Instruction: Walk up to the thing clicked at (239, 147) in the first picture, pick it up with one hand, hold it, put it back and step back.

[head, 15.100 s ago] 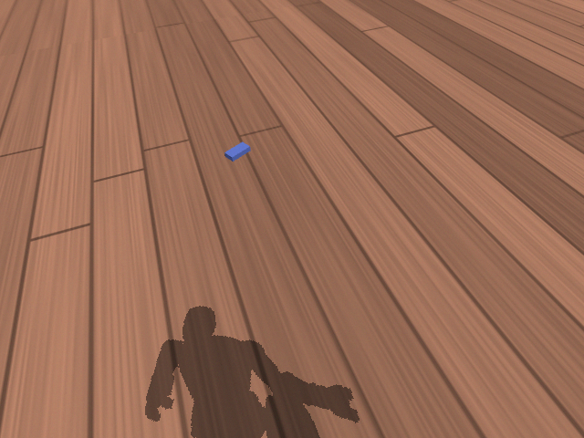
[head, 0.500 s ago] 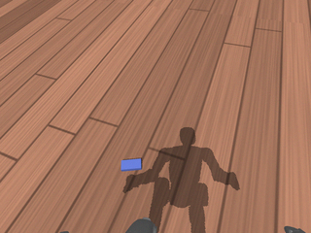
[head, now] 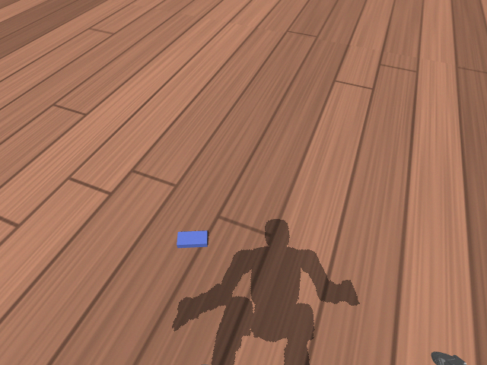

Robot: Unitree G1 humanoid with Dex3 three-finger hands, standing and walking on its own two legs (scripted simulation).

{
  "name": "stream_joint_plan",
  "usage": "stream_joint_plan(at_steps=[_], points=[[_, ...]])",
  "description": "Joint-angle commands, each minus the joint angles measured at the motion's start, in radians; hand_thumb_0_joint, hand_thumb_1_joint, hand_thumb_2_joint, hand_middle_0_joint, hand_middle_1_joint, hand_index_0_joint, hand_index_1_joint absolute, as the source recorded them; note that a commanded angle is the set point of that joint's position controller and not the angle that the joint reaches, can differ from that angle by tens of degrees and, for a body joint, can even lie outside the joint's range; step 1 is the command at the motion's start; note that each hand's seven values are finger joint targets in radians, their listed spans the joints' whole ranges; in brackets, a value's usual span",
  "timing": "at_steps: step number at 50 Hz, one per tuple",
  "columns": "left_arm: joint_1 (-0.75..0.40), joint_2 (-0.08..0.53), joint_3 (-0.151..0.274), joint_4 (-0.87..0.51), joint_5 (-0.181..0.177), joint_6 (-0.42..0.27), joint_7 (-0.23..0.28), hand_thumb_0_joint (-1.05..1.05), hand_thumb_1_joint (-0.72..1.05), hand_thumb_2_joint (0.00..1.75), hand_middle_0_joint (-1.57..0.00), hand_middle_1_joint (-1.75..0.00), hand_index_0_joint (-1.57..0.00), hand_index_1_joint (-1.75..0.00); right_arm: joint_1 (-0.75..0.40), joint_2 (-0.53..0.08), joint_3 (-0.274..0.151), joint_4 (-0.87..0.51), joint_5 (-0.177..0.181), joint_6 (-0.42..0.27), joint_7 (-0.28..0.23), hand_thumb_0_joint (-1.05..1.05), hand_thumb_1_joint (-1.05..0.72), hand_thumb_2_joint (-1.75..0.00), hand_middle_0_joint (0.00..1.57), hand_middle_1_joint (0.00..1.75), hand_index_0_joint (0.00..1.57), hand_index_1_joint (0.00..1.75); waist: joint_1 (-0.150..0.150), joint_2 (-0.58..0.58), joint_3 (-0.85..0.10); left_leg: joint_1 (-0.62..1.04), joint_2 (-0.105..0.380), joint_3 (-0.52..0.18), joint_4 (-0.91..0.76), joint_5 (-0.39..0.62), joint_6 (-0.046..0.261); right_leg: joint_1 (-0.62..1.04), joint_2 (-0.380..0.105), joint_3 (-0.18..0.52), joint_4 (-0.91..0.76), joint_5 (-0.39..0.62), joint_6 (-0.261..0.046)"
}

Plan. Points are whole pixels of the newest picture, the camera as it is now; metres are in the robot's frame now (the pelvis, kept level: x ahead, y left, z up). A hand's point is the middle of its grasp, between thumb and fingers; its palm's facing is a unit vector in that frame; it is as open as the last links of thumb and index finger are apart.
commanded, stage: walk up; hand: left
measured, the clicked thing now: (192, 239) +0.74 +0.28 -0.74
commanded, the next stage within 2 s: stand in 1.06 s
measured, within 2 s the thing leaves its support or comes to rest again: neither
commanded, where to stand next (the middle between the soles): +0.37 +0.06 m, yaw +3 degrees
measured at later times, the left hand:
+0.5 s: hand out of the picture +0.06 +0.27 -0.13, palm faces +0.06 -0.92 -0.39, open 7.4 cm
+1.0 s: hand out of the picture +0.09 +0.26 -0.13, palm faces +0.12 -0.94 -0.33, open 7.4 cm
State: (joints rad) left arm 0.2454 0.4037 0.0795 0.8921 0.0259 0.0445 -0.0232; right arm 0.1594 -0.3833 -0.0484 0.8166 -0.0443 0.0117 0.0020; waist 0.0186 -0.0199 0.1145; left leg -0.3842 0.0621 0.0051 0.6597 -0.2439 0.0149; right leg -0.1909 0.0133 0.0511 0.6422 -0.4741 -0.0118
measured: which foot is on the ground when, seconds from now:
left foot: down 0.00-1.00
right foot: down 0.00-1.00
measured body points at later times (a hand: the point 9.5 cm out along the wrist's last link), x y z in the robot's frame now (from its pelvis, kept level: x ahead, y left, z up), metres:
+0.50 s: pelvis -0.01 -0.01 +0.01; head +0.01 +0.00 +0.46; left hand +0.06 +0.32 -0.11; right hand +0.07 -0.30 -0.12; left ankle +0.01 +0.12 -0.72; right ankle +0.00 -0.14 -0.72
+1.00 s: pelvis +0.01 -0.01 +0.02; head +0.02 +0.01 +0.47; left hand +0.09 +0.31 -0.11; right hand +0.14 -0.29 -0.10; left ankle +0.01 +0.12 -0.72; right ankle +0.01 -0.14 -0.72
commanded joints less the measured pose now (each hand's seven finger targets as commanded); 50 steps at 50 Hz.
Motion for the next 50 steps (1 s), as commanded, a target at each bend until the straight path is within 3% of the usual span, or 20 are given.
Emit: stream_joint_plan(at_steps=[1,2,5,9,12,13,14,15,16,21,24,25,26,27,28,30,33,35,41,50], points=[[0.045,0.274,0.092,-0.048,0.029,-0.064,0.026,0.0,0.9,0.9,-0.2,-0.3,-0.2,-0.3,0.013,-0.135,-0.034,-0.08,0.015,-0.002,-0.014,0.0,-0.9,-0.9,0.2,0.3,0.2,0.3,0.023,-0.141,-0.051,-0.268,-0.115,-0.078,0.138,-0.331,-0.013,0.068,-0.279,0.48,-0.426,-0.295,-0.133],[-0.031,0.336,0.097,-0.073,0.028,-0.064,0.026,0.0,0.9,0.9,-0.2,-0.3,-0.2,-0.3,-0.045,-0.204,-0.058,-0.072,0.017,-0.004,-0.025,0.0,-0.9,-0.9,0.2,0.3,0.2,0.3,0.046,-0.11,0.004,-0.127,-0.066,-0.189,0.238,-0.334,-0.027,-0.211,-0.414,0.57,-0.453,-0.392,-0.244],[-0.126,0.226,0.067,-0.081,0.017,-0.086,0.032,0.0,0.9,0.9,-0.2,-0.3,-0.2,-0.3,0.03,-0.199,-0.055,-0.003,0.037,-0.019,-0.013,0.0,-0.9,-0.9,0.2,0.3,0.2,0.3,-0.021,-0.068,0.026,-0.086,-0.087,-0.157,0.259,-0.169,-0.031,-0.13,-0.238,0.269,-0.362,-0.052,-0.159],[-0.078,0.238,0.066,-0.063,0.018,-0.084,0.022,0.0,0.9,0.9,-0.2,-0.3,-0.2,-0.3,0.021,-0.193,-0.05,0.015,0.021,-0.033,0.005,0.0,-0.9,-0.9,0.2,0.3,0.2,0.3,0.02,-0.16,0.016,-0.008,-0.069,-0.068,0.047,-0.219,-0.03,-0.082,-0.23,0.199,-0.342,-0.04,-0.156],[-0.077,0.22,0.043,-0.064,0.003,-0.068,0.018,0.0,0.9,0.9,-0.2,-0.3,-0.2,-0.3,0.08,-0.178,-0.057,0.052,0.019,-0.051,0.003,0.0,-0.9,-0.9,0.2,0.3,0.2,0.3,-0.018,-0.119,-0.037,0.196,-0.108,-0.021,-0.216,-0.085,-0.004,-0.092,-0.191,0.11,-0.195,0.18,-0.117],[-0.058,0.178,0.028,-0.063,0.001,-0.064,0.018,0.0,0.9,0.9,-0.2,-0.3,-0.2,-0.3,0.124,-0.19,-0.065,0.063,0.015,-0.061,-0.003,0.0,-0.9,-0.9,0.2,0.3,0.2,0.3,-0.035,-0.06,-0.089,0.322,-0.058,-0.115,-0.282,-0.037,0.011,-0.138,-0.163,0.065,-0.071,0.27,-0.084],[-0.065,0.114,0.01,-0.06,-0.018,-0.061,0.016,0.0,0.9,0.9,-0.2,-0.3,-0.2,-0.3,0.106,-0.252,-0.074,0.058,0.009,-0.07,-0.008,0.0,-0.9,-0.9,0.2,0.3,0.2,0.3,-0.028,0.154,-0.116,0.322,0.141,-0.459,-0.361,-0.091,0.096,-0.245,-0.035,-0.036,0.088,0.118,-0.016],[-0.081,0.184,0.038,-0.042,-0.023,-0.055,0.028,0.0,0.9,0.9,-0.2,-0.3,-0.2,-0.3,0.115,-0.318,-0.087,0.052,0.013,-0.069,-0.004,0.0,-0.9,-0.9,0.2,0.3,0.2,0.3,-0.035,0.15,-0.106,0.211,0.242,-0.597,-0.4,-0.222,0.214,-0.195,-0.018,-0.023,0.186,-0.12,-0.016],[-0.084,0.199,0.038,-0.042,-0.018,-0.054,0.029,0.0,0.9,0.9,-0.2,-0.3,-0.2,-0.3,0.115,-0.296,-0.086,0.054,0.009,-0.071,-0.003,0.0,-0.9,-0.9,0.2,0.3,0.2,0.3,-0.029,0.107,-0.075,0.192,0.236,-0.58,-0.405,-0.244,0.228,-0.217,-0.035,0.025,0.249,-0.126,-0.02],[-0.036,0.155,0.028,-0.003,-0.021,-0.069,0.021,0.0,0.9,0.9,-0.2,-0.3,-0.2,-0.3,0.036,-0.241,-0.064,0.048,0.014,-0.07,-0.007,0.0,-0.9,-0.9,0.2,0.3,0.2,0.3,-0.005,0.189,-0.101,0.187,0.147,-0.337,-0.329,0.044,0.162,-0.117,-0.046,-0.042,0.033,-0.007,-0.011],[-0.012,0.144,0.032,0.031,-0.01,-0.085,0.032,0.0,0.9,0.9,-0.2,-0.3,-0.2,-0.3,0.005,-0.193,-0.04,0.045,0.034,-0.049,-0.007,0.0,-0.9,-0.9,0.2,0.3,0.2,0.3,0.032,0.123,-0.151,0.09,0.074,-0.216,-0.183,0.189,0.077,0.124,-0.018,-0.058,-0.246,0.244,-0.015],[0.001,0.174,0.04,0.036,-0.001,-0.091,0.038,0.0,0.9,0.9,-0.2,-0.3,-0.2,-0.3,-0.005,-0.162,-0.028,0.038,0.044,-0.047,-0.009,0.0,-0.9,-0.9,0.2,0.3,0.2,0.3,0.043,0.063,-0.164,0.011,0.038,-0.19,-0.117,0.172,0.037,0.208,-0.075,0.029,-0.271,0.285,-0.031],[-0.009,0.231,0.047,0.027,0.004,-0.098,0.043,0.0,0.9,0.9,-0.2,-0.3,-0.2,-0.3,-0.001,-0.126,-0.02,0.033,0.052,-0.044,-0.008,0.0,-0.9,-0.9,0.2,0.3,0.2,0.3,0.032,-0.061,-0.167,-0.065,-0.057,-0.131,-0.017,0.028,-0.007,0.206,-0.222,0.241,-0.339,0.236,-0.093],[-0.102,0.277,0.048,0.01,0.002,-0.096,0.037,0.0,0.9,0.9,-0.2,-0.3,-0.2,-0.3,0.019,-0.136,-0.028,0.056,0.046,-0.035,-0.016,0.0,-0.9,-0.9,0.2,0.3,0.2,0.3,0.005,-0.115,-0.126,0.018,-0.09,-0.094,0.061,-0.245,-0.013,0.025,-0.358,0.329,-0.364,0.143,-0.193],[-0.176,0.249,0.042,-0.017,0.003,-0.096,0.032,0.0,0.9,0.9,-0.2,-0.3,-0.2,-0.3,0.062,-0.157,-0.034,0.086,0.037,-0.035,-0.016,0.0,-0.9,-0.9,0.2,0.3,0.2,0.3,-0.028,-0.09,-0.083,0.059,-0.049,-0.081,0.076,-0.259,-0.02,-0.03,-0.369,0.312,-0.338,0.152,-0.22],[-0.194,0.21,0.026,-0.012,-0.005,-0.099,0.036,0.0,0.9,0.9,-0.2,-0.3,-0.2,-0.3,0.052,-0.151,-0.028,0.105,0.035,-0.043,-0.013,0.0,-0.9,-0.9,0.2,0.3,0.2,0.3,-0.031,-0.099,-0.05,0.063,-0.045,-0.08,-0.027,-0.173,-0.006,-0.028,-0.294,0.189,-0.302,0.293,-0.165],[-0.196,0.191,0.016,0.006,-0.014,-0.09,0.029,0.0,0.9,0.9,-0.2,-0.3,-0.2,-0.3,0.061,-0.161,-0.032,0.136,0.024,-0.06,-0.009,0.0,-0.9,-0.9,0.2,0.3,0.2,0.3,-0.03,-0.091,-0.115,0.249,-0.007,-0.118,-0.202,0.235,0.015,-0.043,-0.179,0.044,-0.197,0.475,-0.056],[-0.186,0.175,0.016,0.024,-0.025,-0.085,0.028,0.0,0.9,0.9,-0.2,-0.3,-0.2,-0.3,-0.013,-0.192,-0.033,0.123,0.028,-0.063,-0.003,0.0,-0.9,-0.9,0.2,0.3,0.2,0.3,0.003,-0.032,-0.121,0.185,0.043,-0.179,-0.196,0.259,0.046,0.012,-0.108,-0.007,-0.221,0.32,-0.015],[-0.188,0.174,0.01,0.066,-0.029,-0.086,0.035,0.0,0.9,0.9,-0.2,-0.3,-0.2,-0.3,-0.049,-0.175,-0.02,0.156,0.035,-0.058,-0.011,0.0,-0.9,-0.9,0.2,0.3,0.2,0.3,0.001,0.055,-0.197,0.218,0.039,-0.127,-0.203,0.402,0.034,0.14,-0.133,-0.013,-0.2,0.516,-0.033],[-0.224,0.167,0.0,0.11,-0.021,-0.08,0.031,0.0,0.9,0.9,-0.2,-0.3,-0.2,-0.3,-0.122,-0.163,-0.015,0.175,0.032,-0.047,-0.01,0.0,-0.9,-0.9,0.2,0.3,0.2,0.3,-0.001,0.055,-0.146,0.19,0.045,-0.142,-0.283,0.239,0.025,0.132,-0.125,-0.018,-0.272,0.397,-0.022]])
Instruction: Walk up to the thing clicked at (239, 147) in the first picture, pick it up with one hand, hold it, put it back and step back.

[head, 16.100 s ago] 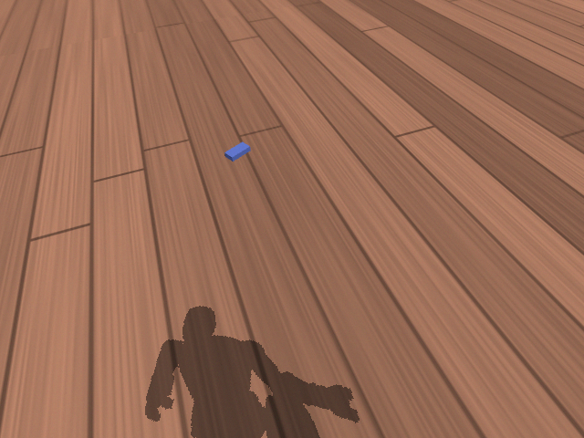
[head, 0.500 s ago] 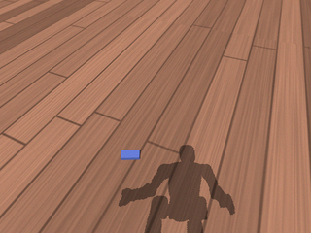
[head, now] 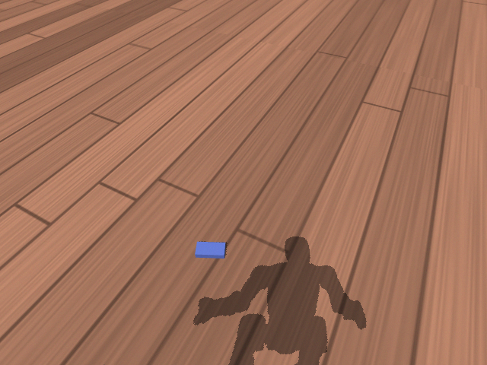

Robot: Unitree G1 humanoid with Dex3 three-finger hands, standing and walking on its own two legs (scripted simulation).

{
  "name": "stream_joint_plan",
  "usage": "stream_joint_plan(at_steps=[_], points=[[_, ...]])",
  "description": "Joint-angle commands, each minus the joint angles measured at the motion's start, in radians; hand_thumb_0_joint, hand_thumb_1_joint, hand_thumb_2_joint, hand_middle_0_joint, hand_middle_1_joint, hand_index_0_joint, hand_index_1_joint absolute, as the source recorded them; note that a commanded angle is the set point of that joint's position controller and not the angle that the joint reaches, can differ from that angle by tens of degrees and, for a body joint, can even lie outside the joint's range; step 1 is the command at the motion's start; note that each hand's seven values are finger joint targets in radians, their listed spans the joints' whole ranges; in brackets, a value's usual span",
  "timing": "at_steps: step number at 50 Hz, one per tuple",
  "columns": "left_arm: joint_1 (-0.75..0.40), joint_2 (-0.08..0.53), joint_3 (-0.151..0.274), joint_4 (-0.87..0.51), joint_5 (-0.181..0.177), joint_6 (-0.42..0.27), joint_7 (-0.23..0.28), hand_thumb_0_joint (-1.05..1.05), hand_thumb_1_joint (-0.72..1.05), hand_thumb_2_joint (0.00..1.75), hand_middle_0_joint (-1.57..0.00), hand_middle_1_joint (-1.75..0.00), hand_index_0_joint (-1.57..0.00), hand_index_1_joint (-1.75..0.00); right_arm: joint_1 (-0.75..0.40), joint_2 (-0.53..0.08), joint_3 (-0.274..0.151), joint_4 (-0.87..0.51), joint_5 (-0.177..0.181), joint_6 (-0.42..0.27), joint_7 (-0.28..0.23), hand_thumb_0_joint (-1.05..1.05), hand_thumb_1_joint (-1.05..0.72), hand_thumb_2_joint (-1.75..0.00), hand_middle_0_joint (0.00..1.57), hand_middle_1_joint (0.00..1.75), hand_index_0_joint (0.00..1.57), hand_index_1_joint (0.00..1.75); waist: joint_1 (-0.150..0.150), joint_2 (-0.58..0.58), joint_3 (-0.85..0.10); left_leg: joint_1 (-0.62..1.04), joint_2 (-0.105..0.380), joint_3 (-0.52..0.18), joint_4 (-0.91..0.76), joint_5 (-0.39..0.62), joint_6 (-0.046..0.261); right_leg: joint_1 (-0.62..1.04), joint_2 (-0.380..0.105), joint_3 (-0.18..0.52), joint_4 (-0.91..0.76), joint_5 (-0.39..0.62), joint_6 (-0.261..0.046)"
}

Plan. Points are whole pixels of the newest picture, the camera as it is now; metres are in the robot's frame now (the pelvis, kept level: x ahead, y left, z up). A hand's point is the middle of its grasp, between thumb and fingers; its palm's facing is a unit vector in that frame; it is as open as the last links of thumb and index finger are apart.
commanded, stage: walk up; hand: left
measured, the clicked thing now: (210, 249) +0.76 +0.21 -0.76
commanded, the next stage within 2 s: stand in 0.06 s
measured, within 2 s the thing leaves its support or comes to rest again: neither
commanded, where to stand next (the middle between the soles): +0.37 +0.03 m, yaw -3 degrees
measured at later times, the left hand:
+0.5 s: hand out of the picture +0.05 +0.25 -0.15, palm faces -0.04 -0.94 -0.33, open 7.4 cm
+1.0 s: hand out of the picture +0.07 +0.24 -0.15, palm faces -0.06 -0.94 -0.34, open 7.4 cm
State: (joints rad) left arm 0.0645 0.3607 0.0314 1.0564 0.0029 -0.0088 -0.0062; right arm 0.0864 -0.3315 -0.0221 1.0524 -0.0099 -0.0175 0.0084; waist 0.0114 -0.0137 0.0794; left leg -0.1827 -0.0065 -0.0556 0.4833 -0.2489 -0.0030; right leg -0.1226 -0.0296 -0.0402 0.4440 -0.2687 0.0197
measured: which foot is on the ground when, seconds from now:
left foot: down 0.00-1.00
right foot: down 0.00-1.00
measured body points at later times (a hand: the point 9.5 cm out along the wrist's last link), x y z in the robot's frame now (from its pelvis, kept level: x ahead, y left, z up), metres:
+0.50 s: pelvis -0.02 +0.00 +0.01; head -0.01 +0.00 +0.46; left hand +0.05 +0.30 -0.13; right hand +0.06 -0.30 -0.13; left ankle +0.01 +0.12 -0.74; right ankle -0.02 -0.13 -0.74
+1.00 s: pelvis -0.01 -0.01 +0.01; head -0.01 -0.02 +0.46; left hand +0.07 +0.29 -0.12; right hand +0.05 -0.31 -0.13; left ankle +0.01 +0.12 -0.74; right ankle -0.02 -0.13 -0.74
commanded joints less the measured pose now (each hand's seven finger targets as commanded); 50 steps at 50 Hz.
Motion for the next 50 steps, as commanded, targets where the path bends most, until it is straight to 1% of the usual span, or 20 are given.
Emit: stream_joint_plan(at_steps=[1,2,3,5,7,9,13,17,19,21,22,25,27,30,34,38,41,46,48,50], points=[[-0.041,0.209,0.046,-0.048,0.004,-0.026,0.012,0.0,0.9,0.9,-0.2,-0.3,-0.2,-0.3,-0.052,-0.215,-0.043,-0.057,-0.003,-0.017,-0.016,0.0,-0.9,-0.9,0.2,0.3,0.2,0.3,0.004,0.049,-0.104,-0.006,0.11,-0.082,-0.112,0.216,0.041,0.054,-0.083,0.075,-0.084,0.167,-0.054],[-0.044,0.206,0.048,-0.047,0.004,-0.027,0.012,0.0,0.9,0.9,-0.2,-0.3,-0.2,-0.3,-0.05,-0.214,-0.042,-0.053,-0.003,-0.017,-0.016,0.0,-0.9,-0.9,0.2,0.3,0.2,0.3,0.002,0.044,-0.116,-0.007,0.113,-0.084,-0.115,0.22,0.039,0.069,-0.084,0.074,-0.088,0.17,-0.055],[-0.045,0.181,0.026,-0.024,0.003,-0.024,0.01,0.0,0.9,0.9,-0.2,-0.3,-0.2,-0.3,-0.06,-0.222,-0.038,-0.046,0.003,-0.02,-0.017,0.0,-0.9,-0.9,0.2,0.3,0.2,0.3,-0.007,0.038,-0.114,0.034,0.124,-0.086,-0.141,0.291,0.033,0.047,-0.099,0.097,-0.109,0.231,-0.05],[-0.04,0.185,0.021,-0.017,0.004,-0.028,0.01,0.0,0.9,0.9,-0.2,-0.3,-0.2,-0.3,-0.051,-0.227,-0.037,-0.033,0.004,-0.022,-0.015,0.0,-0.9,-0.9,0.2,0.3,0.2,0.3,-0.011,0.04,-0.123,0.058,0.127,-0.085,-0.145,0.346,0.028,0.063,-0.095,0.088,-0.122,0.257,-0.039],[-0.033,0.197,0.021,-0.002,0.004,-0.03,0.012,0.0,0.9,0.9,-0.2,-0.3,-0.2,-0.3,-0.056,-0.225,-0.036,-0.025,0.005,-0.021,-0.015,0.0,-0.9,-0.9,0.2,0.3,0.2,0.3,-0.013,0.027,-0.135,0.078,0.127,-0.079,-0.154,0.323,0.03,0.071,-0.099,0.092,-0.138,0.251,-0.035],[-0.033,0.204,0.02,0.007,0.005,-0.03,0.011,0.0,0.9,0.9,-0.2,-0.3,-0.2,-0.3,-0.064,-0.221,-0.034,-0.019,0.005,-0.017,-0.014,0.0,-0.9,-0.9,0.2,0.3,0.2,0.3,-0.013,0.016,-0.125,0.079,0.123,-0.078,-0.177,0.254,0.029,0.058,-0.099,0.093,-0.155,0.193,-0.035],[-0.034,0.201,0.013,0.019,0.004,-0.033,0.01,0.0,0.9,0.9,-0.2,-0.3,-0.2,-0.3,-0.068,-0.22,-0.028,-0.003,0.004,-0.021,-0.01,0.0,-0.9,-0.9,0.2,0.3,0.2,0.3,-0.012,0.026,-0.122,0.074,0.125,-0.075,-0.198,0.257,0.024,0.062,-0.102,0.095,-0.168,0.188,-0.034],[-0.018,0.203,0.009,0.031,0.007,-0.029,0.009,0.0,0.9,0.9,-0.2,-0.3,-0.2,-0.3,-0.07,-0.223,-0.027,0.012,0.003,-0.017,-0.009,0.0,-0.9,-0.9,0.2,0.3,0.2,0.3,-0.009,0.02,-0.094,0.059,0.12,-0.077,-0.227,0.141,0.019,0.029,-0.101,0.103,-0.188,0.093,-0.037],[-0.016,0.201,0.007,0.031,0.008,-0.03,0.009,0.0,0.9,0.9,-0.2,-0.3,-0.2,-0.3,-0.073,-0.224,-0.027,0.015,0.003,-0.017,-0.008,0.0,-0.9,-0.9,0.2,0.3,0.2,0.3,-0.007,0.014,-0.105,0.056,0.123,-0.078,-0.222,0.163,0.02,0.04,-0.104,0.102,-0.186,0.104,-0.039],[-0.006,0.209,0.009,0.032,0.008,-0.03,0.009,0.0,0.9,0.9,-0.2,-0.3,-0.2,-0.3,-0.061,-0.227,-0.026,0.022,0.003,-0.018,-0.008,0.0,-0.9,-0.9,0.2,0.3,0.2,0.3,-0.007,0.028,-0.115,0.057,0.122,-0.076,-0.225,0.153,0.02,0.042,-0.104,0.104,-0.184,0.106,-0.039],[0.004,0.203,0.007,0.037,0.007,-0.031,0.009,0.0,0.9,0.9,-0.2,-0.3,-0.2,-0.3,-0.056,-0.225,-0.024,0.026,0.003,-0.019,-0.008,0.0,-0.9,-0.9,0.2,0.3,0.2,0.3,-0.006,0.027,-0.096,0.045,0.118,-0.079,-0.23,0.139,0.018,0.036,-0.102,0.104,-0.188,0.096,-0.036],[0.013,0.203,0.004,0.036,0.009,-0.029,0.009,0.0,0.9,0.9,-0.2,-0.3,-0.2,-0.3,-0.05,-0.225,-0.024,0.027,0.002,-0.013,-0.005,0.0,-0.9,-0.9,0.2,0.3,0.2,0.3,-0.007,-0.001,-0.066,0.034,0.115,-0.081,-0.231,0.074,0.02,-0.005,-0.1,0.108,-0.204,0.014,-0.037],[0.009,0.209,0.006,0.03,0.009,-0.028,0.009,0.0,0.9,0.9,-0.2,-0.3,-0.2,-0.3,-0.037,-0.232,-0.024,0.031,0.001,-0.013,-0.005,0.0,-0.9,-0.9,0.2,0.3,0.2,0.3,-0.011,0.021,-0.081,0.028,0.114,-0.081,-0.232,0.068,0.019,0.003,-0.1,0.11,-0.2,0.024,-0.039],[0.007,0.213,0.006,0.024,0.008,-0.03,0.01,0.0,0.9,0.9,-0.2,-0.3,-0.2,-0.3,-0.033,-0.226,-0.021,0.029,0.001,-0.014,-0.005,0.0,-0.9,-0.9,0.2,0.3,0.2,0.3,-0.012,0.009,-0.094,0.037,0.118,-0.078,-0.222,0.123,0.018,0.017,-0.106,0.114,-0.19,0.069,-0.043],[0.021,0.21,0.006,0.027,0.004,-0.025,0.009,0.0,0.9,0.9,-0.2,-0.3,-0.2,-0.3,-0.019,-0.234,-0.019,0.036,0.001,-0.015,-0.009,0.0,-0.9,-0.9,0.2,0.3,0.2,0.3,-0.01,0.025,-0.097,0.034,0.12,-0.078,-0.226,0.116,0.018,0.016,-0.1,0.111,-0.182,0.076,-0.044],[0.022,0.208,0.003,0.023,0.004,-0.028,0.009,0.0,0.9,0.9,-0.2,-0.3,-0.2,-0.3,-0.014,-0.23,-0.014,0.033,0.004,-0.017,-0.009,0.0,-0.9,-0.9,0.2,0.3,0.2,0.3,-0.012,0.01,-0.106,0.058,0.124,-0.076,-0.206,0.196,0.016,0.018,-0.104,0.113,-0.174,0.131,-0.044],[0.014,0.212,0.003,0.019,0.002,-0.027,0.009,0.0,0.9,0.9,-0.2,-0.3,-0.2,-0.3,-0.009,-0.234,-0.012,0.035,0.004,-0.017,-0.01,0.0,-0.9,-0.9,0.2,0.3,0.2,0.3,-0.011,0.018,-0.109,0.051,0.125,-0.072,-0.201,0.216,0.014,0.032,-0.106,0.114,-0.171,0.159,-0.044],[0.009,0.213,0.004,0.022,0.002,-0.025,0.008,0.0,0.9,0.9,-0.2,-0.3,-0.2,-0.3,-0.002,-0.23,-0.005,0.036,0.004,-0.013,-0.011,0.0,-0.9,-0.9,0.2,0.3,0.2,0.3,-0.015,0.005,-0.083,0.031,0.121,-0.07,-0.214,0.15,0.014,0.016,-0.103,0.117,-0.184,0.112,-0.04],[0.015,0.21,0.003,0.02,0.003,-0.025,0.008,0.0,0.9,0.9,-0.2,-0.3,-0.2,-0.3,-0.013,-0.236,-0.008,0.033,0.005,-0.015,-0.011,0.0,-0.9,-0.9,0.2,0.3,0.2,0.3,-0.011,0.009,-0.092,0.054,0.126,-0.07,-0.206,0.186,0.012,0.014,-0.104,0.118,-0.179,0.139,-0.042],[0.009,0.214,0.005,0.019,0.003,-0.026,0.009,0.0,0.9,0.9,-0.2,-0.3,-0.2,-0.3,-0.004,-0.235,-0.007,0.035,0.004,-0.014,-0.012,0.0,-0.9,-0.9,0.2,0.3,0.2,0.3,-0.015,0.009,-0.099,0.051,0.124,-0.066,-0.204,0.178,0.013,0.019,-0.103,0.118,-0.183,0.14,-0.041]])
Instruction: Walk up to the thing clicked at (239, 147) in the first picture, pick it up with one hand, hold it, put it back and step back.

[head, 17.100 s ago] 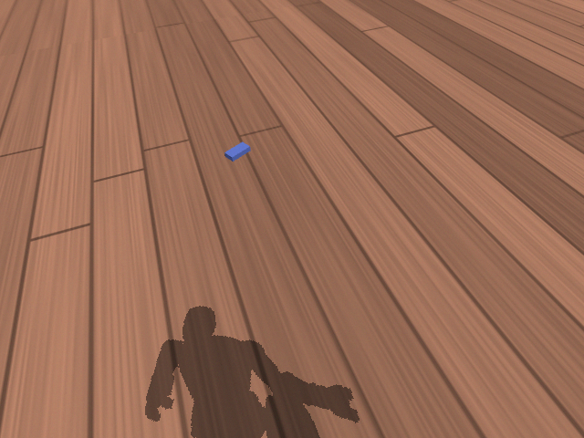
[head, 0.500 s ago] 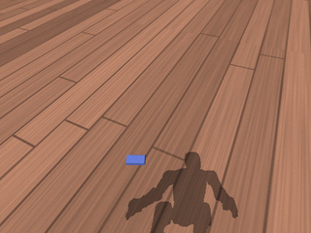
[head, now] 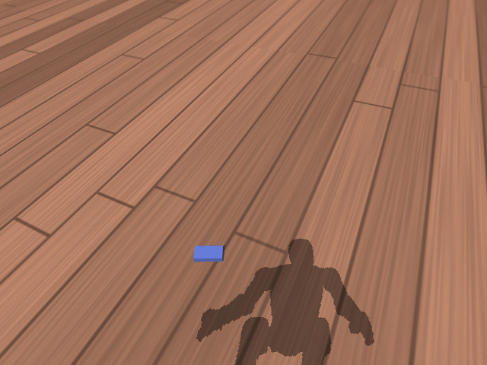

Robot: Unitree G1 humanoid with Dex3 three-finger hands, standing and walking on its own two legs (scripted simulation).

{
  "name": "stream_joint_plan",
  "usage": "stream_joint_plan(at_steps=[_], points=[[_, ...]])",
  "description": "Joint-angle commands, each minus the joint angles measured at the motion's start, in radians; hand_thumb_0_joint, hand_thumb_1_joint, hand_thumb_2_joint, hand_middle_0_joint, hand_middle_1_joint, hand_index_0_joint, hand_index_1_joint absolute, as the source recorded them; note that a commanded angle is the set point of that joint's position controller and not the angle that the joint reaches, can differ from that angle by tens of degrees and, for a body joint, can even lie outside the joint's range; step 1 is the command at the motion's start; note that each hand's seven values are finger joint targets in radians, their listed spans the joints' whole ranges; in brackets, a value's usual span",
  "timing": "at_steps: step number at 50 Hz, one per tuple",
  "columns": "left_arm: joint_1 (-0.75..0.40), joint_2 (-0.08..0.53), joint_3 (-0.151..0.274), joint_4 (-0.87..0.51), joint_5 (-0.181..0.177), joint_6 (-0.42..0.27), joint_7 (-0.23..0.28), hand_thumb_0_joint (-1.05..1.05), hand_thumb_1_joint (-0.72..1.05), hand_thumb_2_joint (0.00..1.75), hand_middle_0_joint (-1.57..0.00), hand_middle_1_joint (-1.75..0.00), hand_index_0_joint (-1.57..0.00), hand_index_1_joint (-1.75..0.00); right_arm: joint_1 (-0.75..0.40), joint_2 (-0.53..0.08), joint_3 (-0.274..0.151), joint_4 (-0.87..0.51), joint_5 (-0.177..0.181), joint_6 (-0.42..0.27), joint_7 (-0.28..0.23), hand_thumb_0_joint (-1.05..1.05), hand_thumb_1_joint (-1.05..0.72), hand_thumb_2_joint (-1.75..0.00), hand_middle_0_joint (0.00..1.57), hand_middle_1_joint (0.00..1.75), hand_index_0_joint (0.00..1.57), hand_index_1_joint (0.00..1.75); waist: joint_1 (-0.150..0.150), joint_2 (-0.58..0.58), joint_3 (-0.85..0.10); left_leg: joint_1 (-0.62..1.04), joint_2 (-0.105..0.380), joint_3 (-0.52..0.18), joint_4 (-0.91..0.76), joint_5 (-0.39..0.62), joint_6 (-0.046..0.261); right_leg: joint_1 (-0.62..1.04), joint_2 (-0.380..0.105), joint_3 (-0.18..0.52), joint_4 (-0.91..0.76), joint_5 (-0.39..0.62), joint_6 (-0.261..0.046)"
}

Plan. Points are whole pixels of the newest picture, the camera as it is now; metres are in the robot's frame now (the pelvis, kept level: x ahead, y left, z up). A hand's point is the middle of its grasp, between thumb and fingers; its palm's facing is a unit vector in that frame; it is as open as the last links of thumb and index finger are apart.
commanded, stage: stand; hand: left
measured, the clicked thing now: (208, 253) +0.77 +0.23 -0.77
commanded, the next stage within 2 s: walk up in 0.06 s
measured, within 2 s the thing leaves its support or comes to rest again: neither
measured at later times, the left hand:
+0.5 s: hand out of the picture +0.11 +0.35 -0.17, palm faces -0.05 -0.93 -0.36, open 7.4 cm
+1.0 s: hand (123, 281) +0.34 +0.30 -0.13, palm faces -0.07 -0.92 -0.39, open 7.4 cm
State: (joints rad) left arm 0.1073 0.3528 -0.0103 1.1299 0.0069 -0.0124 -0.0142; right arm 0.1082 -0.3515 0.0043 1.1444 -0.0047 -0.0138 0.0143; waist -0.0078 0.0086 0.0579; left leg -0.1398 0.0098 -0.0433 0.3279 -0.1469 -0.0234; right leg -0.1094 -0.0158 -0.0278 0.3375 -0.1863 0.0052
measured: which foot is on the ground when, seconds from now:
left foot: down 0.00-0.12, up 0.14-0.32, down 0.34-0.80, up 0.82-1.00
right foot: down 0.00-0.36, up 0.38-0.76, down 0.78-1.00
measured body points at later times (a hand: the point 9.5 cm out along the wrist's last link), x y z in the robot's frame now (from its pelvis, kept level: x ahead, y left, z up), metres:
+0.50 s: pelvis +0.09 +0.06 -0.01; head +0.10 +0.09 +0.43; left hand +0.11 +0.40 -0.15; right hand +0.14 -0.26 -0.11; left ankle +0.13 +0.17 -0.75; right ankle +0.06 -0.08 -0.69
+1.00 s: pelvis +0.25 +0.04 -0.01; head +0.28 +0.02 +0.43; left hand +0.34 +0.35 -0.11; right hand +0.31 -0.28 -0.14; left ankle +0.29 +0.18 -0.70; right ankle +0.27 -0.08 -0.75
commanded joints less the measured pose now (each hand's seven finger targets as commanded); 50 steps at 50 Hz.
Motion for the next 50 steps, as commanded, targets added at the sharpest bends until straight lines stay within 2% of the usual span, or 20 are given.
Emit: stream_joint_plan(at_steps=[1,2,3,4,5,7,14,16,17,18,19,22,25,34,38,39,40,41,45,50], points=[[-0.035,0.223,0.047,-0.056,-0.001,-0.023,0.017,0.0,0.9,0.9,-0.2,-0.3,-0.2,-0.3,-0.028,-0.214,-0.033,-0.056,-0.001,-0.019,-0.017,0.0,-0.9,-0.9,0.2,0.3,0.2,0.3,0.006,-0.015,-0.075,0.01,0.109,-0.079,-0.048,0.087,0.033,0.012,-0.118,0.106,-0.076,0.071,-0.026],[-0.036,0.222,0.046,-0.056,-0.001,-0.022,0.017,0.0,0.9,0.9,-0.2,-0.3,-0.2,-0.3,-0.03,-0.211,-0.031,-0.058,-0.002,-0.019,-0.017,0.0,-0.9,-0.9,0.2,0.3,0.2,0.3,0.005,-0.017,-0.072,0.01,0.109,-0.078,-0.05,0.093,0.032,0.008,-0.117,0.105,-0.075,0.074,-0.027],[0.043,0.288,0.103,-0.094,0.01,-0.032,-0.001,0.0,0.9,0.9,-0.2,-0.3,-0.2,-0.3,0.029,-0.277,-0.087,-0.106,-0.019,-0.023,0.007,0.0,-0.9,-0.9,0.2,0.3,0.2,0.3,0.02,-0.005,-0.157,-0.007,0.044,-0.049,0.045,-0.37,0.093,0.069,-0.066,0.097,-0.029,-0.355,-0.068],[0.112,0.302,0.116,-0.08,0.019,-0.033,-0.005,0.0,0.9,0.9,-0.2,-0.3,-0.2,-0.3,0.01,-0.279,-0.094,-0.122,-0.029,-0.019,0.017,0.0,-0.9,-0.9,0.2,0.3,0.2,0.3,0.057,-0.008,-0.08,-0.181,0.036,-0.043,0.094,-0.52,0.095,0.091,-0.107,0.174,-0.05,-0.534,-0.098],[0.143,0.322,0.132,-0.083,0.024,-0.036,-0.005,0.0,0.9,0.9,-0.2,-0.3,-0.2,-0.3,-0.06,-0.251,-0.092,-0.16,-0.032,-0.012,0.023,0.0,-0.9,-0.9,0.2,0.3,0.2,0.3,0.093,-0.087,0.025,-0.397,-0.004,0.02,0.223,-0.467,0.072,0.141,-0.183,0.289,-0.13,-0.632,-0.136],[0.142,0.359,0.156,-0.129,0.033,-0.054,0.001,0.0,0.9,0.9,-0.2,-0.3,-0.2,-0.3,-0.081,-0.228,-0.099,-0.199,-0.042,-0.014,0.026,0.0,-0.9,-0.9,0.2,0.3,0.2,0.3,0.103,-0.146,0.13,-0.577,0.064,-0.018,0.478,-0.279,0.055,0.144,-0.39,0.481,-0.252,-0.529,-0.257],[0.063,0.318,0.141,-0.237,0.027,-0.055,-0.023,0.0,0.9,0.9,-0.2,-0.3,-0.2,-0.3,0.048,-0.217,-0.133,-0.225,-0.039,-0.033,0.061,0.0,-0.9,-0.9,0.2,0.3,0.2,0.3,0.014,-0.178,0.043,-0.157,0.056,0.074,0.261,-0.178,0.022,-0.122,-0.201,0.143,-0.118,-0.264,-0.181],[0.032,0.295,0.132,-0.265,0.026,-0.045,-0.027,0.0,0.9,0.9,-0.2,-0.3,-0.2,-0.3,0.207,-0.231,-0.154,-0.187,-0.038,-0.039,0.049,0.0,-0.9,-0.9,0.2,0.3,0.2,0.3,-0.075,-0.097,-0.003,0.1,0.027,0.107,0.146,-0.049,0.026,-0.261,-0.164,0.086,0.076,-0.23,-0.145],[0.087,0.236,0.114,-0.268,0.026,-0.039,-0.028,0.0,0.9,0.9,-0.2,-0.3,-0.2,-0.3,0.307,-0.282,-0.176,-0.156,-0.042,-0.047,0.037,0.0,-0.9,-0.9,0.2,0.3,0.2,0.3,-0.108,0.073,-0.075,0.28,0.021,0.077,0.127,-0.135,0.044,-0.36,-0.098,0.036,0.309,-0.219,-0.123],[0.125,0.151,0.091,-0.283,0.016,-0.039,-0.028,0.0,0.9,0.9,-0.2,-0.3,-0.2,-0.3,0.392,-0.372,-0.195,-0.163,-0.055,-0.055,0.024,0.0,-0.9,-0.9,0.2,0.3,0.2,0.3,-0.139,0.338,-0.082,0.293,0.248,-0.312,-0.075,-0.478,0.114,-0.512,0.059,-0.013,0.646,-0.394,-0.072],[0.142,0.221,0.108,-0.268,0.011,-0.031,-0.015,0.0,0.9,0.9,-0.2,-0.3,-0.2,-0.3,0.317,-0.424,-0.195,-0.212,-0.042,-0.063,0.025,0.0,-0.9,-0.9,0.2,0.3,0.2,0.3,-0.103,0.234,-0.061,0.149,0.384,-0.609,-0.199,-0.701,0.204,-0.524,0.07,0.141,0.761,-0.4,-0.071],[0.22,0.3,0.115,-0.228,-0.004,-0.033,-0.013,0.0,0.9,0.9,-0.2,-0.3,-0.2,-0.3,0.148,-0.336,-0.156,-0.294,-0.016,-0.067,0.018,0.0,-0.9,-0.9,0.2,0.3,0.2,0.3,-0.001,0.093,0.054,0.004,0.327,-0.358,-0.149,-0.499,0.219,-0.492,-0.041,0.178,0.776,-0.218,-0.059],[0.259,0.287,0.118,-0.213,0.005,-0.029,-0.03,0.0,0.9,0.9,-0.2,-0.3,-0.2,-0.3,0.159,-0.313,-0.145,-0.308,-0.015,-0.076,0.017,0.0,-0.9,-0.9,0.2,0.3,0.2,0.3,0.004,0.123,0.062,-0.056,0.279,-0.182,-0.153,-0.315,0.22,-0.407,-0.05,0.126,0.643,-0.153,-0.018],[0.131,0.241,0.124,-0.301,0.015,-0.041,-0.06,0.0,0.9,0.9,-0.2,-0.3,-0.2,-0.3,0.21,-0.327,-0.148,-0.364,-0.01,-0.074,0.023,0.0,-0.9,-0.9,0.2,0.3,0.2,0.3,-0.017,0.116,0.063,-0.099,0.254,-0.048,-0.091,-0.252,0.222,-0.255,-0.056,0.012,0.31,-0.023,-0.027],[0.263,0.25,0.139,-0.277,0.016,-0.068,-0.039,0.0,0.9,0.9,-0.2,-0.3,-0.2,-0.3,0.218,-0.274,-0.121,-0.39,-0.005,-0.06,0.022,0.0,-0.9,-0.9,0.2,0.3,0.2,0.3,0.061,-0.007,-0.04,-0.122,0.174,0.057,0.262,0.1,0.164,0.033,0.018,-0.044,0.15,-0.01,-0.055],[0.351,0.307,0.162,-0.265,0.02,-0.078,-0.025,0.0,0.9,0.9,-0.2,-0.3,-0.2,-0.3,0.256,-0.219,-0.1,-0.401,-0.002,-0.062,0.019,0.0,-0.9,-0.9,0.2,0.3,0.2,0.3,0.103,-0.174,-0.103,-0.222,0.104,0.102,0.521,0.05,0.124,0.169,-0.071,0.115,0.082,-0.102,-0.09],[0.384,0.405,0.179,-0.289,0.012,-0.085,-0.015,0.0,0.9,0.9,-0.2,-0.3,-0.2,-0.3,0.285,-0.166,-0.082,-0.426,0.006,-0.061,0.02,0.0,-0.9,-0.9,0.2,0.3,0.2,0.3,0.099,-0.356,-0.129,-0.456,-0.04,0.135,0.744,-0.351,0.064,0.272,-0.356,0.611,-0.057,-0.177,-0.211],[0.335,0.422,0.177,-0.302,-0.002,-0.079,-0.017,0.0,0.9,0.9,-0.2,-0.3,-0.2,-0.3,0.245,-0.269,-0.109,-0.397,-0.008,-0.046,0.003,0.0,-0.9,-0.9,0.2,0.3,0.2,0.3,0.094,-0.225,-0.06,-0.467,0.011,0.023,0.823,-0.435,0.064,0.138,-0.415,0.69,-0.056,-0.196,-0.3],[0.234,0.319,0.144,-0.344,-0.014,-0.077,-0.003,0.0,0.9,0.9,-0.2,-0.3,-0.2,-0.3,0.282,-0.258,-0.109,-0.354,0.007,-0.042,0.015,0.0,-0.9,-0.9,0.2,0.3,0.2,0.3,0.022,-0.163,0.008,-0.403,0.071,-0.016,0.736,-0.265,0.057,-0.031,-0.26,0.31,-0.035,0.045,-0.243],[0.196,0.299,0.128,-0.385,0.008,-0.069,0.001,0.0,0.9,0.9,-0.2,-0.3,-0.2,-0.3,0.25,-0.203,-0.107,-0.349,-0.009,-0.04,0.023,0.0,-0.9,-0.9,0.2,0.3,0.2,0.3,0.026,-0.179,0.0,-0.244,0.056,0.077,0.428,-0.182,0.019,-0.156,-0.216,0.136,0.047,0.287,-0.244]])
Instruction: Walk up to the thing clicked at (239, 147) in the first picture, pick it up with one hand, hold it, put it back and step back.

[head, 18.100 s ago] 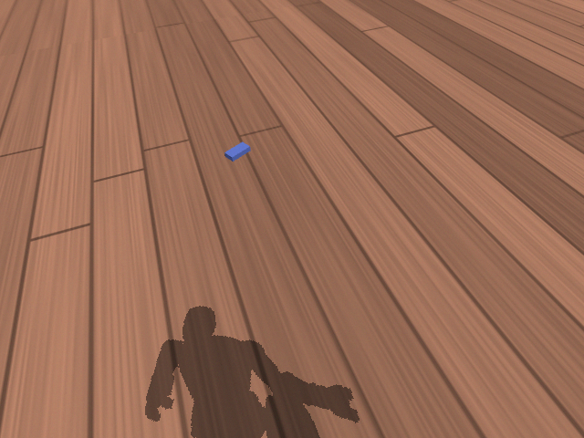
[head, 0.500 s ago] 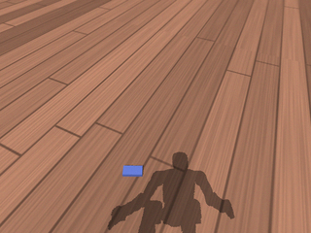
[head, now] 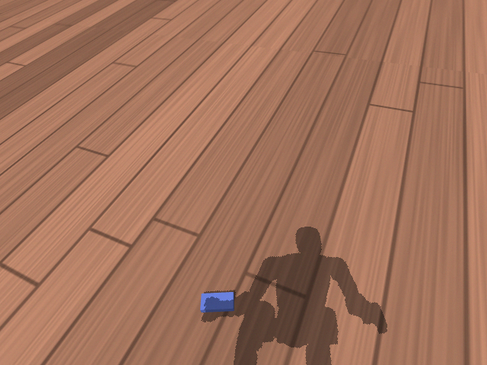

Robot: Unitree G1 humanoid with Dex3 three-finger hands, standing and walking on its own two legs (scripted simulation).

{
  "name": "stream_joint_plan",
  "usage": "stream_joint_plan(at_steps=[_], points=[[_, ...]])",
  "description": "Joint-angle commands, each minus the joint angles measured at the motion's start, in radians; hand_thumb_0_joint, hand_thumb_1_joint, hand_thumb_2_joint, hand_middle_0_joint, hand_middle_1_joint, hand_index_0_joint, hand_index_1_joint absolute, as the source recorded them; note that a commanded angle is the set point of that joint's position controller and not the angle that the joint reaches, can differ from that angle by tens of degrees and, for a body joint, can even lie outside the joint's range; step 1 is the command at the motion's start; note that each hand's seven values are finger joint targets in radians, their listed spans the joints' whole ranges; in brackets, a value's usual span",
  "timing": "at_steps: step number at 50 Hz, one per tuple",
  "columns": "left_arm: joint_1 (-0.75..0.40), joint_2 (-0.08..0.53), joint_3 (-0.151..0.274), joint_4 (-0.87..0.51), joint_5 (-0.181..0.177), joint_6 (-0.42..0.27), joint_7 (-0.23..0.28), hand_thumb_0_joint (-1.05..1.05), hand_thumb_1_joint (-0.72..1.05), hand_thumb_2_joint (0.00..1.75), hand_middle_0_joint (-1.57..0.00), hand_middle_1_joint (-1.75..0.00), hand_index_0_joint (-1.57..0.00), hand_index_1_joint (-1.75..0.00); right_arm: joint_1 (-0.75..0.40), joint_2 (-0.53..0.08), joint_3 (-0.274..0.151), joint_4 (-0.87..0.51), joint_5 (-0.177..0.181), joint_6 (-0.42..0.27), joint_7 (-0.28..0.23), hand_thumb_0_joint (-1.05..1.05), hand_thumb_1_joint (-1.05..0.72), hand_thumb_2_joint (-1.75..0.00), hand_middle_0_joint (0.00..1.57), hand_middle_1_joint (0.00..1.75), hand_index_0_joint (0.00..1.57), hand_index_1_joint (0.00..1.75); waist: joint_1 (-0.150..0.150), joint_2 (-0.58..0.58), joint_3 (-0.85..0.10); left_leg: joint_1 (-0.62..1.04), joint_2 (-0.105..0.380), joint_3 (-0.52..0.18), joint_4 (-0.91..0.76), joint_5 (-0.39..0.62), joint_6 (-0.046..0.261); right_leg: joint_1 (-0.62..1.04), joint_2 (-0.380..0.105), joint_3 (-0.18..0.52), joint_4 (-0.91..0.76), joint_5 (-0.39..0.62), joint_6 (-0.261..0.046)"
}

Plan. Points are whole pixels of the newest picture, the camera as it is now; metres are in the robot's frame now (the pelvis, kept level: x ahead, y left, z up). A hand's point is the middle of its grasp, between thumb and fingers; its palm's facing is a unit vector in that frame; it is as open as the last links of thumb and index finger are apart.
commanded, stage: walk up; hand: left
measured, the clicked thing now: (217, 302) +0.50 +0.22 -0.75
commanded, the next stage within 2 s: none
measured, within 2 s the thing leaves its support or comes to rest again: neither
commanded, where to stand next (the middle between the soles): +0.12 +0.01 m, yaw +0 degrees
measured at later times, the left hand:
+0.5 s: hand out of the picture +0.13 +0.28 -0.16, palm faces -0.04 -0.94 -0.35, open 7.4 cm
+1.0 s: hand out of the picture +0.15 +0.27 -0.14, palm faces -0.03 -0.95 -0.32, open 7.4 cm
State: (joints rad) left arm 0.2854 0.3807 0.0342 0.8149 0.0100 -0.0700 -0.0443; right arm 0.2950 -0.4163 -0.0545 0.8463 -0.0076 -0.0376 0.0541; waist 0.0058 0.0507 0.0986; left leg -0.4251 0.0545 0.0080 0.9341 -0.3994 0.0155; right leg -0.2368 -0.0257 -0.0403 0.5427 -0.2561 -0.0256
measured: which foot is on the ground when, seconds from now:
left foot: up 0.00-0.10, down 0.12-1.00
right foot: down 0.00-1.00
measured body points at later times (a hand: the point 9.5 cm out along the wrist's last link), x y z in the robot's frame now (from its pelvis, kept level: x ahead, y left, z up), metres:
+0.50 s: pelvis +0.06 +0.02 +0.00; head +0.09 +0.02 +0.45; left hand +0.13 +0.33 -0.13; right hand +0.18 -0.28 -0.13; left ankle +0.12 +0.15 -0.73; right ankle +0.04 -0.11 -0.73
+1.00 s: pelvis +0.06 +0.02 +0.01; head +0.07 +0.02 +0.46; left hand +0.15 +0.32 -0.12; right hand +0.14 -0.29 -0.12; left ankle +0.12 +0.15 -0.73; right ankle +0.04 -0.11 -0.73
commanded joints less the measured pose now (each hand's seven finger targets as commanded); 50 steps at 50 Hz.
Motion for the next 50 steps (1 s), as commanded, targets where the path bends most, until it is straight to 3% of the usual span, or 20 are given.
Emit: stream_joint_plan(at_steps=[1,3,5,6,7,8,11,13,14,15,16,17,19,20,22,27,32,38,44,50], points=[[0.013,0.263,0.071,-0.069,0.004,-0.008,0.034,0.0,0.9,0.9,-0.2,-0.3,-0.2,-0.3,0.05,-0.134,-0.048,-0.047,-0.004,-0.017,-0.023,0.0,-0.9,-0.9,0.2,0.3,0.2,0.3,0.013,-0.207,-0.06,0.094,0.005,0.032,-0.209,0.122,-0.022,-0.059,-0.203,0.129,-0.122,0.425,-0.2],[-0.037,0.267,0.064,-0.067,-0.004,0.008,0.039,0.0,0.9,0.9,-0.2,-0.3,-0.2,-0.3,0.058,-0.124,-0.049,-0.026,-0.003,-0.022,-0.036,0.0,-0.9,-0.9,0.2,0.3,0.2,0.3,-0.017,-0.191,-0.111,0.227,-0.025,0.057,-0.311,0.255,-0.006,-0.108,-0.191,0.1,-0.017,0.413,-0.169],[-0.065,0.216,0.043,-0.071,-0.017,0.026,0.044,0.0,0.9,0.9,-0.2,-0.3,-0.2,-0.3,0.077,-0.15,-0.055,-0.007,-0.008,-0.03,-0.049,0.0,-0.9,-0.9,0.2,0.3,0.2,0.3,-0.043,-0.105,-0.117,0.324,-0.031,0.035,-0.409,0.379,0.01,-0.177,-0.123,0.072,0.093,0.221,-0.1],[-0.049,0.169,0.027,-0.077,-0.022,0.033,0.044,0.0,0.9,0.9,-0.2,-0.3,-0.2,-0.3,0.078,-0.216,-0.064,-0.01,-0.016,-0.036,-0.057,0.0,-0.9,-0.9,0.2,0.3,0.2,0.3,-0.037,0.046,-0.14,0.348,0.126,-0.153,-0.481,0.47,0.049,-0.226,-0.054,0.046,0.188,0.05,-0.047],[0.01,0.154,0.021,-0.056,-0.034,0.046,0.047,0.0,0.9,0.9,-0.2,-0.3,-0.2,-0.3,0.016,-0.26,-0.059,-0.04,-0.009,-0.043,-0.06,0.0,-0.9,-0.9,0.2,0.3,0.2,0.3,0.0,0.105,-0.162,0.276,0.301,-0.399,-0.563,0.465,0.156,-0.175,0.032,0.042,0.282,-0.212,-0.005],[0.019,0.215,0.037,-0.004,-0.03,0.062,0.058,0.0,0.9,0.9,-0.2,-0.3,-0.2,-0.3,-0.035,-0.285,-0.064,-0.037,0.002,-0.038,-0.061,0.0,-0.9,-0.9,0.2,0.3,0.2,0.3,-0.003,0.12,-0.156,0.227,0.329,-0.457,-0.568,0.375,0.238,-0.13,0.009,0.076,0.347,-0.341,-0.009],[0.023,0.218,0.039,0.052,-0.025,0.062,0.058,0.0,0.9,0.9,-0.2,-0.3,-0.2,-0.3,-0.127,-0.238,-0.039,-0.029,-0.009,-0.028,-0.072,0.0,-0.9,-0.9,0.2,0.3,0.2,0.3,0.022,0.164,-0.139,0.191,0.242,-0.298,-0.516,0.367,0.191,-0.116,-0.032,0.081,0.283,-0.294,-0.014],[0.05,0.201,0.038,0.096,-0.017,0.052,0.054,0.0,0.9,0.9,-0.2,-0.3,-0.2,-0.3,-0.168,-0.232,-0.031,-0.013,0.001,-0.02,-0.069,0.0,-0.9,-0.9,0.2,0.3,0.2,0.3,0.049,0.16,-0.15,0.15,0.189,-0.196,-0.446,0.423,0.134,-0.003,-0.021,0.04,0.069,-0.123,-0.018],[0.043,0.206,0.041,0.115,-0.009,0.046,0.055,0.0,0.9,0.9,-0.2,-0.3,-0.2,-0.3,-0.171,-0.215,-0.023,-0.007,0.007,-0.011,-0.066,0.0,-0.9,-0.9,0.2,0.3,0.2,0.3,0.046,0.122,-0.156,0.115,0.167,-0.17,-0.413,0.429,0.103,0.065,-0.022,0.052,-0.01,-0.006,-0.015],[0.012,0.234,0.046,0.111,0.001,0.038,0.057,0.0,0.9,0.9,-0.2,-0.3,-0.2,-0.3,-0.152,-0.178,-0.009,-0.004,0.018,-0.008,-0.064,0.0,-0.9,-0.9,0.2,0.3,0.2,0.3,0.031,0.038,-0.172,0.094,0.134,-0.136,-0.373,0.416,0.06,0.103,-0.076,0.133,-0.047,0.097,-0.035],[-0.047,0.263,0.044,0.098,0.002,0.032,0.057,0.0,0.9,0.9,-0.2,-0.3,-0.2,-0.3,-0.147,-0.148,-0.001,0.004,0.025,-0.004,-0.061,0.0,-0.9,-0.9,0.2,0.3,0.2,0.3,-0.001,-0.028,-0.153,0.109,0.077,-0.097,-0.363,0.315,0.023,0.032,-0.143,0.239,-0.1,0.093,-0.063],[-0.118,0.279,0.042,0.096,-0.003,0.032,0.049,0.0,0.9,0.9,-0.2,-0.3,-0.2,-0.3,-0.149,-0.151,-0.004,0.029,0.026,-0.001,-0.061,0.0,-0.9,-0.9,0.2,0.3,0.2,0.3,-0.032,-0.057,-0.135,0.222,0.037,-0.064,-0.392,0.214,0.01,-0.077,-0.166,0.234,-0.089,0.086,-0.085],[-0.142,0.228,0.021,0.108,-0.013,0.032,0.047,0.0,0.9,0.9,-0.2,-0.3,-0.2,-0.3,-0.193,-0.173,-0.004,0.059,0.017,-0.009,-0.058,0.0,-0.9,-0.9,0.2,0.3,0.2,0.3,-0.015,-0.017,-0.157,0.292,0.073,-0.086,-0.423,0.317,0.028,-0.067,-0.107,0.149,-0.069,0.133,-0.031],[-0.137,0.223,0.018,0.126,-0.014,0.034,0.049,0.0,0.9,0.9,-0.2,-0.3,-0.2,-0.3,-0.211,-0.175,0.0,0.068,0.019,-0.011,-0.058,0.0,-0.9,-0.9,0.2,0.3,0.2,0.3,-0.005,-0.024,-0.171,0.283,0.093,-0.094,-0.429,0.383,0.037,-0.022,-0.093,0.124,-0.068,0.161,-0.022],[-0.144,0.217,0.015,0.153,-0.013,0.035,0.049,0.0,0.9,0.9,-0.2,-0.3,-0.2,-0.3,-0.225,-0.174,0.007,0.093,0.02,-0.012,-0.056,0.0,-0.9,-0.9,0.2,0.3,0.2,0.3,-0.003,-0.057,-0.168,0.275,0.099,-0.09,-0.445,0.428,0.045,0.023,-0.089,0.115,-0.079,0.186,-0.018],[-0.192,0.209,0.013,0.191,-0.017,0.039,0.049,0.0,0.9,0.9,-0.2,-0.3,-0.2,-0.3,-0.26,-0.164,0.014,0.151,0.02,-0.005,-0.056,0.0,-0.9,-0.9,0.2,0.3,0.2,0.3,-0.006,-0.07,-0.163,0.314,0.086,-0.063,-0.49,0.446,0.022,0.054,-0.104,0.116,-0.148,0.224,-0.012],[-0.231,0.201,0.011,0.225,-0.014,0.045,0.046,0.0,0.9,0.9,-0.2,-0.3,-0.2,-0.3,-0.293,-0.157,0.02,0.196,0.015,-0.002,-0.055,0.0,-0.9,-0.9,0.2,0.3,0.2,0.3,-0.002,-0.078,-0.158,0.348,0.088,-0.057,-0.551,0.443,0.01,0.077,-0.106,0.112,-0.211,0.199,-0.003],[-0.253,0.194,0.013,0.26,-0.012,0.053,0.042,0.0,0.9,0.9,-0.2,-0.3,-0.2,-0.3,-0.31,-0.152,0.023,0.235,0.008,-0.001,-0.055,0.0,-0.9,-0.9,0.2,0.3,0.2,0.3,0.001,-0.06,-0.11,0.324,0.082,-0.068,-0.628,0.324,-0.006,0.078,-0.103,0.113,-0.279,0.093,0.0],[-0.256,0.193,0.02,0.269,-0.006,0.05,0.04,0.0,0.9,0.9,-0.2,-0.3,-0.2,-0.3,-0.3,-0.149,0.024,0.247,0.005,-0.004,-0.054,0.0,-0.9,-0.9,0.2,0.3,0.2,0.3,-0.002,-0.053,-0.137,0.319,0.084,-0.067,-0.641,0.327,-0.006,0.123,-0.104,0.103,-0.302,0.108,0.005],[-0.257,0.187,0.021,0.273,-0.004,0.054,0.038,0.0,0.9,0.9,-0.2,-0.3,-0.2,-0.3,-0.287,-0.149,0.022,0.25,0.0,-0.002,-0.054,0.0,-0.9,-0.9,0.2,0.3,0.2,0.3,-0.008,-0.041,-0.108,0.294,0.083,-0.08,-0.666,0.234,-0.007,0.094,-0.098,0.104,-0.311,0.05,0.004]])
